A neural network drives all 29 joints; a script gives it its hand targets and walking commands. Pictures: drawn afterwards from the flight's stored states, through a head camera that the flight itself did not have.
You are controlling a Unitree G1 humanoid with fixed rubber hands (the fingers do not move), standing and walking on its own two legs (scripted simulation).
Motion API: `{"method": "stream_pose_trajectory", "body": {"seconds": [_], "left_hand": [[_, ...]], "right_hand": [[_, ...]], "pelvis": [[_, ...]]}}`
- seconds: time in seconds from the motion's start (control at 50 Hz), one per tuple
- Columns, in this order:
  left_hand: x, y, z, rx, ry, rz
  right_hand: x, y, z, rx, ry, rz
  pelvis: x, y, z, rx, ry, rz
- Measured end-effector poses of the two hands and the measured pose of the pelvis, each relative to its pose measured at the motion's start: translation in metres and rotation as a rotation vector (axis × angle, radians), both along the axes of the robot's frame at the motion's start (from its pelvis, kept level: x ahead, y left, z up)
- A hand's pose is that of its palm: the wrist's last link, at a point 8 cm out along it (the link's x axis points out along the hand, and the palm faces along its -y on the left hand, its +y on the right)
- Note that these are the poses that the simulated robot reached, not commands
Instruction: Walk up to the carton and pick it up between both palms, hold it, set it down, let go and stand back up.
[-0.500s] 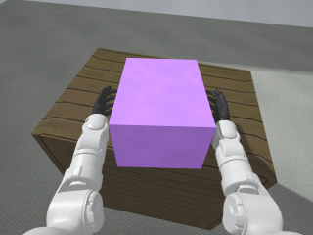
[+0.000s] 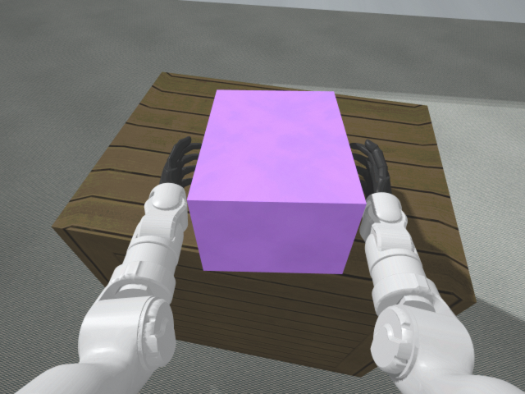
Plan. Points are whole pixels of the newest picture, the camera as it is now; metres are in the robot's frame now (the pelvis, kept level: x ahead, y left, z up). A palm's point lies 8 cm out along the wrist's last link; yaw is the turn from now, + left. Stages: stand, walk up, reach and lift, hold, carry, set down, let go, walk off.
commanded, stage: set down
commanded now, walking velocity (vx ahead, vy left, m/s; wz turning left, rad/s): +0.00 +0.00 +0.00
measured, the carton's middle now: (273, 173) +0.48 -0.05 +0.05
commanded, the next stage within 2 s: none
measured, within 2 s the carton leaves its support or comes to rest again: rests again in 1.02 s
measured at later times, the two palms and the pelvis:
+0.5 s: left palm (175, 180) +0.44 +0.12 +0.08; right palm (372, 188) +0.40 -0.20 +0.08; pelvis +0.00 -0.01 +0.00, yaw +0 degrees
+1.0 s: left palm (173, 184) +0.44 +0.12 +0.07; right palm (369, 192) +0.40 -0.20 +0.07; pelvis -0.01 +0.00 +0.00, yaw +0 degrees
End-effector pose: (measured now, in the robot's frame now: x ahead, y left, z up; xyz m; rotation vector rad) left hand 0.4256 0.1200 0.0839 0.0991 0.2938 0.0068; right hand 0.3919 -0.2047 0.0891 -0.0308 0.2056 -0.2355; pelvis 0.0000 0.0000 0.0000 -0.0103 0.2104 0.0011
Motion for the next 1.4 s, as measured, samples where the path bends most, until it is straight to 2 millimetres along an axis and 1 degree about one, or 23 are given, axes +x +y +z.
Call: {"method": "stream_pose_trajectory", "body": {"seconds": [0.16, 0.38, 0.82, 1.02, 1.4], "left_hand": [[0.006, -0.004, 0.000, -0.005, 0.000, -0.001], [0.010, -0.002, -0.002, -0.013, -0.010, 0.001], [0.012, 0.002, -0.008, -0.024, -0.036, -0.004], [0.012, 0.003, -0.013, -0.035, -0.053, -0.003], [0.012, 0.004, -0.027, -0.041, -0.056, -0.005]], "right_hand": [[0.004, -0.004, -0.002, 0.000, 0.002, -0.002], [0.010, -0.002, -0.006, -0.002, -0.004, 0.000], [0.009, 0.002, -0.013, -0.010, -0.010, -0.002], [0.008, 0.003, -0.016, -0.022, -0.017, -0.002], [0.009, 0.004, -0.029, -0.033, -0.009, 0.006]], "pelvis": [[0.001, -0.002, 0.000, 0.001, 0.012, -0.004], [-0.001, -0.005, -0.001, 0.003, 0.034, 0.001], [-0.005, -0.004, -0.001, 0.002, 0.050, 0.006], [-0.005, -0.004, -0.001, 0.003, 0.049, 0.005], [-0.004, -0.005, -0.002, 0.003, 0.068, 0.003]]}}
